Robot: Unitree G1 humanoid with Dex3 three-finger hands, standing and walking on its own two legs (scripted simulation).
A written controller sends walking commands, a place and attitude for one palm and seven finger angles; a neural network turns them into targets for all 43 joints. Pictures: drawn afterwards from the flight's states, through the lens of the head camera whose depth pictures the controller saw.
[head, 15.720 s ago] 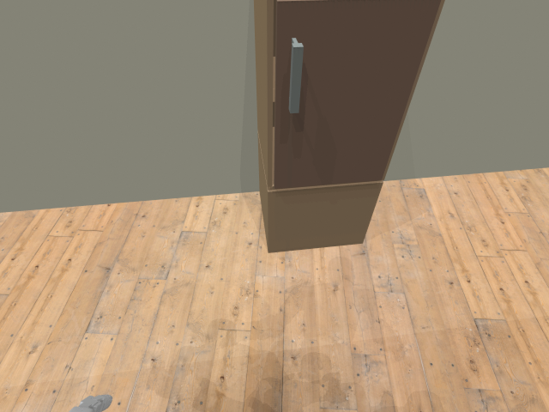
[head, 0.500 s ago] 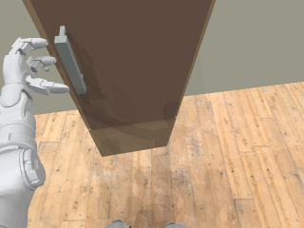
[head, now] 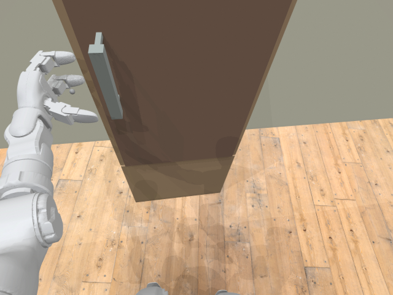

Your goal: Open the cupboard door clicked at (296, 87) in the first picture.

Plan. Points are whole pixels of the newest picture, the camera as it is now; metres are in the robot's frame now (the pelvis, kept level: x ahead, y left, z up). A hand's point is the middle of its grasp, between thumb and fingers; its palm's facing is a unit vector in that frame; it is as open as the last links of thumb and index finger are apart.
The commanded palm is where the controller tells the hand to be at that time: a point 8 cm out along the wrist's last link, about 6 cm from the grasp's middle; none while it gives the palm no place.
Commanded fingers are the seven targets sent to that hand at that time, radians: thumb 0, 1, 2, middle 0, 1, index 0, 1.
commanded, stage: move the hooked fingers beside the handle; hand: left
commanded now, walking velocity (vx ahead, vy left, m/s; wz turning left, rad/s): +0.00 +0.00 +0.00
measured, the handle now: (108, 79) +0.53 +0.17 +0.11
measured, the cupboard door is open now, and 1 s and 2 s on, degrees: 0 0 0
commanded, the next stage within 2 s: slide the fingers in behind the handle in 0.12 s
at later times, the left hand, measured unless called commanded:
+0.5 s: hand (81, 90) +0.49 +0.21 +0.12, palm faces +0.08 -1.00 +0.02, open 14.0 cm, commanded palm +0.46 +0.25 +0.11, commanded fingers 0.00 -0.50 0.30 -0.30 -1.20 -0.30 -1.20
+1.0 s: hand (86, 92) +0.49 +0.20 +0.12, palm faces +0.16 -0.99 +0.00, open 14.3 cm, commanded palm +0.46 +0.22 +0.11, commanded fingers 0.00 -0.50 0.30 -0.30 -1.20 -0.30 -1.20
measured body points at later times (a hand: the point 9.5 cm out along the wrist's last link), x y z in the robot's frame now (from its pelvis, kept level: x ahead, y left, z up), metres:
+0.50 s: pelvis +0.00 +0.01 +0.00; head +0.08 +0.03 +0.44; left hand +0.48 +0.27 +0.12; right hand +0.00 -0.26 -0.11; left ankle +0.02 +0.08 -0.71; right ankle -0.02 -0.09 -0.71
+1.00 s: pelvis -0.01 +0.01 -0.01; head +0.07 +0.02 +0.44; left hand +0.47 +0.26 +0.12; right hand +0.01 -0.26 -0.12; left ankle +0.02 +0.08 -0.71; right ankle -0.02 -0.09 -0.71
